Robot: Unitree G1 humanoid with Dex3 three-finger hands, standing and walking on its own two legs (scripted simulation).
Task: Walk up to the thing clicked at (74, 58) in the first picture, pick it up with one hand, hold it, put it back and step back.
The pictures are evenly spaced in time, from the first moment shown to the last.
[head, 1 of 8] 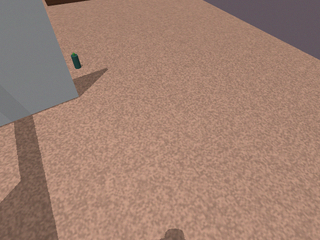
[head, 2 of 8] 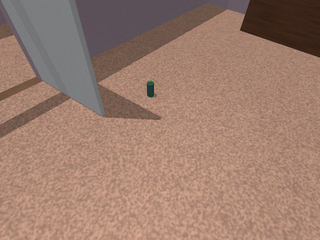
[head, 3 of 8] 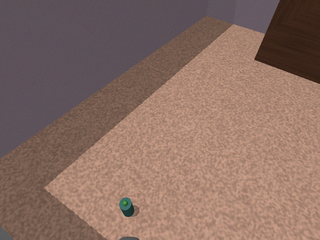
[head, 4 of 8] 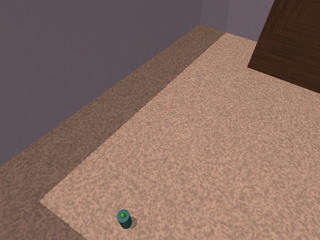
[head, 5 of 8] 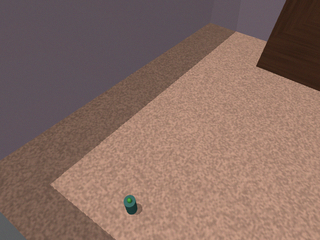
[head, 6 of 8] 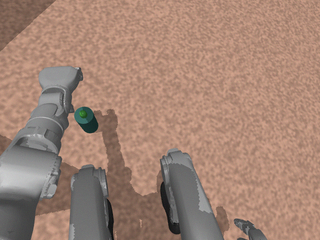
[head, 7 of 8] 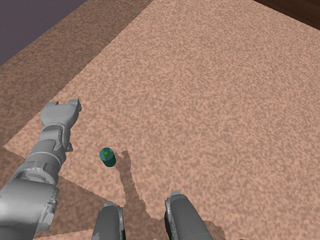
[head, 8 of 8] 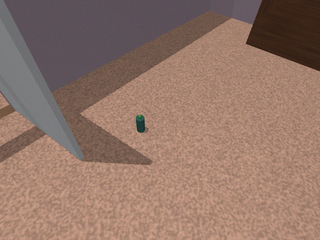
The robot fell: no
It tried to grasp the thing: no
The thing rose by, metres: 0.00
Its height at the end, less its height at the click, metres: +0.00
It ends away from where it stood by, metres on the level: 0.00
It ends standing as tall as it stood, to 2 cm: yes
